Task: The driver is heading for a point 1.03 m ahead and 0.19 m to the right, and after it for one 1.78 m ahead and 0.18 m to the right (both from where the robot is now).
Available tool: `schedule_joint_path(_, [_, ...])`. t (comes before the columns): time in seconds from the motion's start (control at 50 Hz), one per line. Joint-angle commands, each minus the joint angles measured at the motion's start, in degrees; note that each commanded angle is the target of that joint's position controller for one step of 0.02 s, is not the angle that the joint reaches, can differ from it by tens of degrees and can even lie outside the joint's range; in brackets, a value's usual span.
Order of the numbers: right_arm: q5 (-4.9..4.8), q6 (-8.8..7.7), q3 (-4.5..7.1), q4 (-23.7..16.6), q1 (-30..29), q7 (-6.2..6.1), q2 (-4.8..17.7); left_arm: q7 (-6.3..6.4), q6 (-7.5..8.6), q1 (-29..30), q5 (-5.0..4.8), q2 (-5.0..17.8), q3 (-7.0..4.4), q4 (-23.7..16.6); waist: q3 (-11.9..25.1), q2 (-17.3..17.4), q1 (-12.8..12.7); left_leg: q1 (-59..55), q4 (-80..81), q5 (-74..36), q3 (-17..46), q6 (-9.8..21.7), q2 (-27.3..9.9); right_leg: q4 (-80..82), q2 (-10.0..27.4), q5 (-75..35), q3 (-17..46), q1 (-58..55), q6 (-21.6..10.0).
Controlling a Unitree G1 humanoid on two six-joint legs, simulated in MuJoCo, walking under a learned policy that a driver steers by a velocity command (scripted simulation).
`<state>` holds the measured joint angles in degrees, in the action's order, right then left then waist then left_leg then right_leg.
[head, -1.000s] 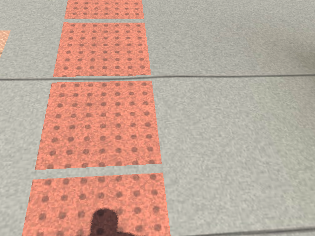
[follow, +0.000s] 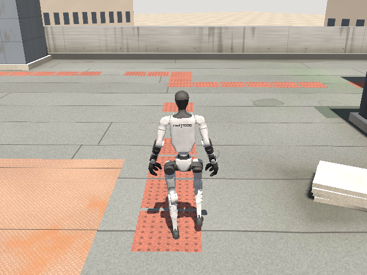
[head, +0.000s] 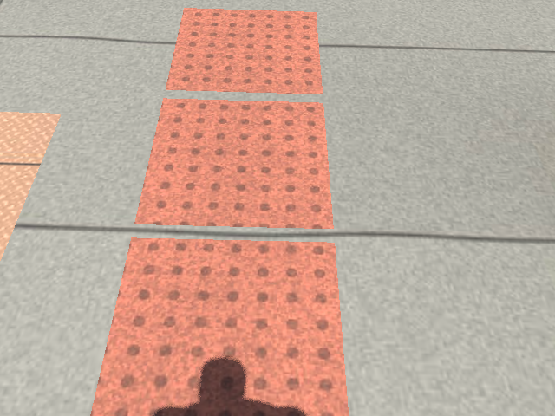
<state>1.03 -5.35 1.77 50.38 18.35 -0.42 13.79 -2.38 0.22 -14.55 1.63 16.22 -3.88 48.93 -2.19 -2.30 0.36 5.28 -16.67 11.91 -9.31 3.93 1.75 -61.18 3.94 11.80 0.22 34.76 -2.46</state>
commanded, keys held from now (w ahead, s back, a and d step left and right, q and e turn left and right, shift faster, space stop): e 0.62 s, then no key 0.14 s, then w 0.24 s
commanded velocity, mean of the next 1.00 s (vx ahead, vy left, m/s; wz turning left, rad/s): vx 0.14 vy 0.00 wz -0.45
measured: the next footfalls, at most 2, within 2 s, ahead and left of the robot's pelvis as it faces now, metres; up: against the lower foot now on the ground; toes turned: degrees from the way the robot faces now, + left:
right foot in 0.22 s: +0.25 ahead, -0.09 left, +0.00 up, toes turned -11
left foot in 0.76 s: +0.25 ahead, +0.09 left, +0.00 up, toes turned -29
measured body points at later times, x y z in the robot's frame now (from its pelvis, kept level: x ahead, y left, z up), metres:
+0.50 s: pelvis +0.14 -0.02 -0.01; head +0.18 -0.05 +0.43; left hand +0.31 +0.22 -0.13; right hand +0.20 -0.31 -0.14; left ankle +0.21 +0.14 -0.68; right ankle +0.21 -0.09 -0.75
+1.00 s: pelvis +0.21 +0.01 +0.00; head +0.22 +0.03 +0.45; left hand +0.42 +0.20 -0.13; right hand +0.12 -0.25 -0.11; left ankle +0.22 +0.11 -0.75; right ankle +0.14 -0.11 -0.69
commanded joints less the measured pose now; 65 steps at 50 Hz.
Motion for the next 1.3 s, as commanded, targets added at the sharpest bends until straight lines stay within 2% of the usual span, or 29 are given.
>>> schedule_joint_path(0.02, [-0.29, -0.97, 0.83, -2.51, -1.97, -0.46, 4.69, -0.55, 0.1, 0.86, 0.15, -0.33, 0.4, -3.9, -2.01, 6.67, -2.1, 2.01, 5.38, -34.95, 2.54, 4.41, -14.24, 6.21, 0.45, -6.23, -1.55, 1.57, 1.23])
schedule_joint_path(0.12, [-0.55, 0.16, 1.46, -0.94, 0.5, -1.17, 7.24, -1.32, 0.28, 7.13, 0.56, -0.83, 1.43, -6.67, -0.22, 7.84, 0.06, -1.59, -1.05, -41.98, -2.45, 3.0, -14.18, 23.04, -3.03, -11.52, -6.95, -6.83, -0.79])
schedule_joint_path(0.18, [-0.68, 1.42, 2.33, -0.98, -0.11, -2.03, 9.18, -0.78, 0.64, 1.79, 1.3, 1.86, 0.5, -6.1, 3.35, 8.18, -2.14, -5.15, -13.75, -51.28, -2.54, 2.06, -15.37, 26.27, -6.37, -4.21, -7.64, -12.93, -4.19])
schedule_joint_path(0.2, [-0.76, 2.02, 2.53, -1.32, -0.59, -2.08, 9.55, -0.33, 1.23, -2.84, 1.58, 2.93, -0.09, -4.88, 6.13, 6.73, -4.03, -4.69, -22.8, -47.46, -2.66, 1.3, -14.65, 30.23, -7.73, -5.47, -7.16, -17.94, -5.5])
schedule_joint_path(0.22, [-1.0, 2.35, 2.67, -1.73, -0.2, -1.8, 9.79, 0.57, 2.12, -7.88, 2.08, 5.33, -1.0, -3.63, 9.49, 2.3, -6.82, 0.19, -36.69, -33.59, -3.51, -1.05, -11.88, 36.41, -5.79, -17.51, -3.42, -26.32, -7.46])
schedule_joint_path(0.24, [0.09, 2.59, 1.36, -3.8, 4.88, -1.38, 3.69, 1.35, 2.43, -7.26, 1.41, 12.26, -2.53, -4.09, 13.96, -9.26, -2.08, 15.89, -53.56, 18.59, -3.22, -3.37, -5.02, 28.05, 10.75, -55.51, 13.83, -40.14, -12.15])
schedule_joint_path(0.26, [-0.44, 3.81, 1.6, -5.02, 6.9, -1.25, 5.28, 1.46, 1.32, -9.29, -1.54, 15.54, -3.88, -5.24, 23.9, -10.53, -3.72, 26.87, -66.75, 27.81, 7.01, -5.17, 2.52, 32.97, 19.08, -57.28, 33.14, -48.9, -23.75])
schedule_joint_path(0.28, [0.5, 4.26, 1.71, -4.73, 3.94, -1.22, 6.95, 2.04, 0.03, -5.82, -2.52, 13.01, -3.62, -6.93, 20.47, -1.46, -3.94, 29.78, -66.64, 22.58, 11.67, -5.24, -1.69, 37.22, 17.55, -42.15, 29.46, -44.04, -22.7])
schedule_joint_path(0.32, [0.56, 4.26, 1.74, -5.91, -3.03, -1.28, 6.63, 2.75, -1.09, 0.91, -1.92, 6.36, -1.64, -7.21, 6.07, 2.92, -1.5, 29.96, -58.24, 14.92, 11.59, -5.59, -4.7, 42.22, 11.04, -28.29, 21.92, -28.76, -17.32])
schedule_joint_path(0.34, [1.09, 5.01, 1.78, -6.27, -2.97, -1.31, 6.58, 2.96, -1.21, 1.84, -2.01, 5.18, -1.38, -7.19, 4.59, 2.02, -0.31, 27.21, -54.19, 13.21, 11.87, -5.86, -5.36, 43.23, 8.31, -26.61, 19.16, -24.55, -15.28])
schedule_joint_path(0.42, [0.89, 7.35, 1.53, -5.99, -0.78, -1.26, 4.68, 2.21, -0.49, 2.2, -0.85, 7.05, -2.02, -7.24, 7.83, 0.81, 1.04, 21.56, -47.49, 10.69, 11.31, -6.33, -3.49, 43.59, 4.28, -23.34, 16.29, -20.07, -12.22])
schedule_joint_path(0.52, [0.68, 8.21, 1.82, -8.3, -6.93, -1.56, 5.61, 2.35, -1.75, 1.28, -0.61, 8.08, -2.7, -7.75, 6.28, -3.11, -1.49, 24.35, -38.8, 8.6, 12.59, -6.95, -2.86, 47.0, 2.63, 3.31, 21.97, -19.7, -10.18])
schedule_joint_path(0.66, [-0.56, 7.0, 1.5, -9.15, -7.71, -2.06, 5.73, 2.13, -2.53, 1.12, 0.09, 7.93, -3.06, -7.92, 5.78, -5.03, -2.41, 18.35, -27.11, 11.23, 12.64, -5.06, 0.1, 45.72, 2.5, 4.31, 27.32, -20.51, -9.18])
schedule_joint_path(0.7, [-0.96, 6.51, 1.38, -8.7, -5.02, -2.25, 5.69, 1.97, -2.76, 1.7, 0.08, 7.35, -2.82, -7.69, 5.97, -5.76, -1.56, 12.83, -20.38, 11.63, 11.65, -3.6, 1.22, 44.76, 2.26, 0.49, 28.03, -19.34, -8.31])
schedule_joint_path(0.74, [-0.68, 5.78, 1.31, -7.68, -0.73, -2.6, 5.49, 2.29, -3.02, 2.33, -0.86, 6.69, -2.42, -7.3, 5.39, -4.4, 0.94, 4.06, -5.56, 5.24, 11.17, -1.55, 1.19, 42.24, -0.06, 2.36, 26.88, -15.62, -5.05])
schedule_joint_path(0.76, [0.13, 5.39, 1.89, -8.23, -1.81, -2.99, 8.66, 2.6, -2.86, 0.73, -1.32, 4.51, -1.74, -7.42, 4.43, 2.41, -0.39, 1.77, 2.11, 8.13, 19.33, 0.28, -6.27, 36.71, -4.05, 10.11, 23.04, -11.98, -1.86])
schedule_joint_path(0.78, [1.17, 5.36, 2.76, -10.08, -4.02, -2.8, 13.58, 2.75, -2.48, 0.72, -2.23, 2.29, -1.12, -8.62, 4.99, 14.29, -0.59, -0.02, 8.48, 18.58, 37.45, 5.98, -19.98, 24.54, -13.86, 17.48, 10.86, -3.43, 0.72])
schedule_joint_path(0.8, [1.97, 5.34, 3.23, -9.4, -4.8, -2.12, 13.8, 2.97, -1.97, 2.68, 0.3, 6.55, -1.98, -8.42, 1.43, 12.09, 0.39, 7.32, 8.9, 20.24, 40.37, 9.56, -23.08, 14.2, -12.88, 17.18, 8.38, -2.46, 0.92])
schedule_joint_path(0.84, [0.98, 4.74, 1.83, -8.62, -6.96, -1.41, 8.35, 1.98, -1.38, 0.26, 0.66, 6.13, -2.03, -6.53, -0.85, 9.15, -2.52, 7.83, 9.28, 22.05, 33.32, 6.99, -16.4, 7.19, -10.96, 9.52, 9.91, -2.76, 1.0])
schedule_joint_path(0.88, [0.44, 4.05, 1.76, -7.7, -5.54, -1.14, 7.79, 1.11, -1.16, -1.96, 1.2, 5.78, -1.79, -4.5, -0.63, 11.01, -1.94, 2.59, 9.13, 18.0, 28.19, 5.49, -12.7, 3.72, -10.53, 6.85, 8.24, -0.21, 1.87])
schedule_joint_path(0.98, [-0.15, 2.17, 2.73, -3.41, 2.92, -0.44, 8.69, 0.2, -0.07, 6.81, 0.85, 3.88, -0.58, -5.9, -1.49, 9.65, 2.61, -6.92, 9.12, 10.52, 25.87, 7.0, -12.92, 11.27, -5.98, 3.75, 2.72, 5.05, 4.0])
schedule_joint_path(1.08, [0.29, 1.7, 3.28, -0.37, 7.3, 0.08, 9.23, -0.14, 0.92, 13.72, 0.2, 1.91, 0.68, -7.51, -2.34, 11.11, 5.21, -3.88, 8.06, 6.08, 23.42, 8.06, -13.17, 24.07, -4.42, 6.09, -2.5, -2.69, 3.65])
schedule_joint_path(1.14, [0.22, 1.76, 3.51, 0.61, 7.59, 0.56, 9.46, 0.36, 1.59, 13.07, -0.12, 2.04, 0.85, -7.62, -2.71, 10.74, 3.73, 1.03, 5.61, 0.6, 23.53, 8.38, -14.0, 30.33, -5.46, 6.13, -4.11, -11.37, 1.3])
schedule_joint_path(1.18, [-0.65, 1.91, 3.47, 0.75, 5.34, 0.59, 9.35, 1.29, 2.58, 5.09, 0.0, 1.76, 0.7, -5.1, -1.09, 7.76, -1.58, 8.52, -0.39, -5.69, 22.21, 6.56, -12.43, 38.85, -6.54, -0.49, -4.13, -26.57, -0.14])
schedule_joint_path(1.2, [-0.94, 1.56, 3.06, 0.19, 4.08, 0.55, 7.96, 2.22, 3.36, -2.25, 0.48, 4.18, -0.16, -2.63, 2.89, 4.26, -4.77, 15.18, -7.52, -7.17, 19.7, 4.58, -9.48, 39.65, -3.95, -0.39, -0.3, -39.55, -1.04])
schedule_joint_path(1.22, [-1.78, 1.11, 1.77, -2.57, 1.28, 0.85, 3.76, 3.29, 3.96, -11.26, 1.59, 9.87, -1.58, -1.7, 9.73, -5.96, -9.59, 25.42, -24.06, 2.42, 13.85, 1.69, -3.58, 45.02, 10.58, 14.41, 16.12, -52.49, -4.02])
schedule_joint_path(1.24, [-1.31, 1.29, 1.74, -3.86, 1.47, 0.45, 3.25, 3.42, 3.49, -14.0, 1.08, 15.52, -2.96, -0.31, 8.75, -13.43, -9.07, 35.01, -36.54, 19.14, 8.98, 1.05, 2.19, 52.11, 21.14, 23.87, 33.22, -50.17, -8.43])
schedule_joint_path(1.26, [-0.11, 2.06, 2.96, -2.24, 1.79, 0.22, 7.46, 3.27, 3.34, -9.53, 0.95, 10.57, -1.74, -1.25, 3.05, -4.04, -6.23, 35.57, -43.57, 16.81, 13.8, 2.14, -1.83, 51.49, 19.81, 26.02, 30.44, -43.29, -8.9])
schedule_joint_path(1.3, [-0.12, 2.39, 2.84, -0.5, 2.85, 1.52, 5.12, 2.84, 3.86, -1.67, 0.11, 3.77, 0.2, -2.91, -2.09, -2.52, -2.1, 33.44, -43.51, 8.19, 14.36, 1.72, -4.73, 53.41, 13.61, 14.69, 17.65, -35.45, -5.81])
Velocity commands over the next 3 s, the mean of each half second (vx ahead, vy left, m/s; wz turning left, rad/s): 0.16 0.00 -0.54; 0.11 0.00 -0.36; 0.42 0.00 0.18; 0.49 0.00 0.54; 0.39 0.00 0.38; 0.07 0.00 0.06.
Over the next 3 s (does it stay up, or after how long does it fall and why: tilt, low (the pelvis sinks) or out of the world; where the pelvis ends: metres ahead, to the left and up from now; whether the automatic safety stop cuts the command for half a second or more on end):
stays up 0.96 -0.16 -0.01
